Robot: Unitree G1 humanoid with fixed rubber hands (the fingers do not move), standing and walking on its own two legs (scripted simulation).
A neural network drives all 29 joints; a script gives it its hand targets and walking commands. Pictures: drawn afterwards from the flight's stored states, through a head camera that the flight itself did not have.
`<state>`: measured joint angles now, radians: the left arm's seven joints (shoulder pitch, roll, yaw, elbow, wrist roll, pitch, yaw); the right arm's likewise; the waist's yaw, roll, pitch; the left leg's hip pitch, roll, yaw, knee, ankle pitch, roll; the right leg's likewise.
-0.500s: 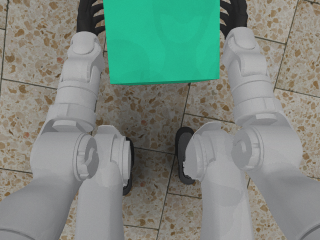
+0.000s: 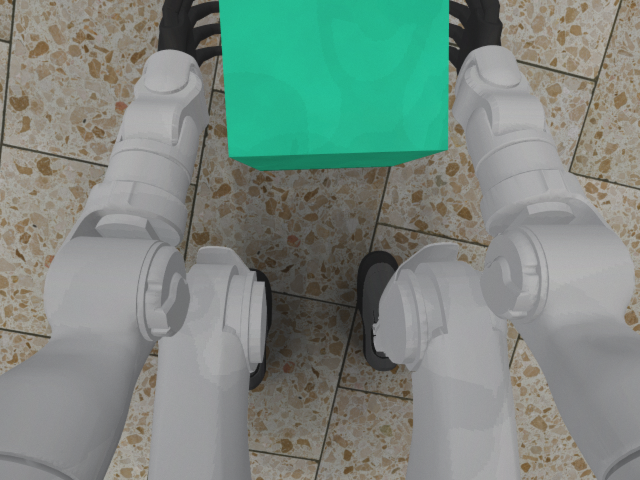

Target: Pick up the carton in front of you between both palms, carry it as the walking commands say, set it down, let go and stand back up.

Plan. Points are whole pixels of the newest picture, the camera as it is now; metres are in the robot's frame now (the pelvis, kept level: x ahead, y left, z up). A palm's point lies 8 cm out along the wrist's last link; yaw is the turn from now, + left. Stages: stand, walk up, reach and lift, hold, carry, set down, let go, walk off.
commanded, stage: set down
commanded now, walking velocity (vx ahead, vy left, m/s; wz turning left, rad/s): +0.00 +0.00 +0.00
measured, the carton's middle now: (328, 81) +0.51 -0.02 -0.23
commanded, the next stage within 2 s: let go in 1.86 s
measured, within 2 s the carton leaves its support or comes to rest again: neither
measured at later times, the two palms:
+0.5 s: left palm (181, 54) +0.52 +0.13 -0.16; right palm (478, 55) +0.52 -0.18 -0.15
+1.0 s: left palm (125, 39) +0.52 +0.17 -0.12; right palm (517, 58) +0.51 -0.21 -0.13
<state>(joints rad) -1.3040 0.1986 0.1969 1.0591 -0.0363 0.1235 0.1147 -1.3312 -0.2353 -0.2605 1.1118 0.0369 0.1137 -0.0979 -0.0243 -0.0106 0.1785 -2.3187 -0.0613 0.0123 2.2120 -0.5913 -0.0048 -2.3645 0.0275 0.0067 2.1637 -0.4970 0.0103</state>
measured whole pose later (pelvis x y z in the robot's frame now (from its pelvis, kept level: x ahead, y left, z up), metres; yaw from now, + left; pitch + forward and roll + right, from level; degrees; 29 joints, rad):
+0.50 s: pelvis -0.01 +0.00 +0.00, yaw +0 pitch +36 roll +0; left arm -1.38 0.21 0.28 1.12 0.07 0.10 0.01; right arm -1.39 -0.26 -0.33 1.18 -0.01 0.07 -0.04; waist -0.01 -0.02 0.27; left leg -2.28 -0.06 0.00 2.23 -0.58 -0.01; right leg -2.33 0.03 0.00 2.18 -0.48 0.00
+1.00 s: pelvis +0.01 +0.00 +0.02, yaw +0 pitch +37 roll +0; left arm -1.17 0.33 0.08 0.88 -0.21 0.06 0.11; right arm -1.14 -0.32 -0.12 0.90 0.23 0.03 -0.11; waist -0.02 0.00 0.23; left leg -2.21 -0.06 0.01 2.20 -0.64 0.00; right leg -2.26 0.03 0.00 2.15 -0.54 0.01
